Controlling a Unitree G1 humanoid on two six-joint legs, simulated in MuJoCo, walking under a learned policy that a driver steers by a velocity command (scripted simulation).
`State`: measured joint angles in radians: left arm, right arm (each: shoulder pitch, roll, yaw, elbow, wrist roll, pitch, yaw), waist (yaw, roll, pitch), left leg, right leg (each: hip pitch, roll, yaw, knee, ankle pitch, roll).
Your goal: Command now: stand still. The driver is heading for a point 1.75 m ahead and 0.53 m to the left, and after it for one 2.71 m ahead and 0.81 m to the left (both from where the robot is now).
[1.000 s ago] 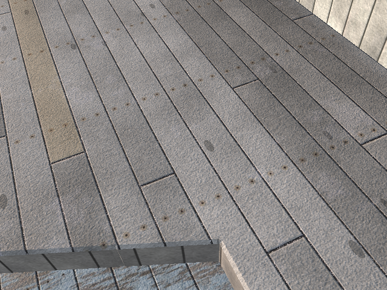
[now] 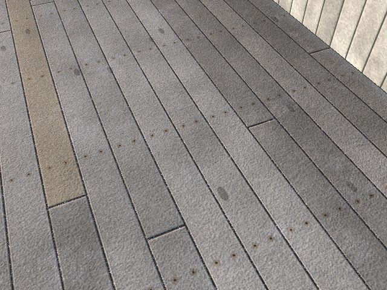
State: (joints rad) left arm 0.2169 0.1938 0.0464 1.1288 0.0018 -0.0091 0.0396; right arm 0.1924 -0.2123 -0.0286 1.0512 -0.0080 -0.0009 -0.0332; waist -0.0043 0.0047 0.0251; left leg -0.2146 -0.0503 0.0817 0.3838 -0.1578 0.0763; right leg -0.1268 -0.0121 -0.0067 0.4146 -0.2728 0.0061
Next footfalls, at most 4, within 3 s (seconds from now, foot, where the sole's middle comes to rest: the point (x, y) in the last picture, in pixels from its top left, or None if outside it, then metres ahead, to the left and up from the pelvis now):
2.18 left None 0.27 0.19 -0.78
2.60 right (214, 259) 0.56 -0.03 -0.63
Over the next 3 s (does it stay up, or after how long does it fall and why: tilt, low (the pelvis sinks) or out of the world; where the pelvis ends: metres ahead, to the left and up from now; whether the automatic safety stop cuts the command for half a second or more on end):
stays up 0.54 0.07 0.15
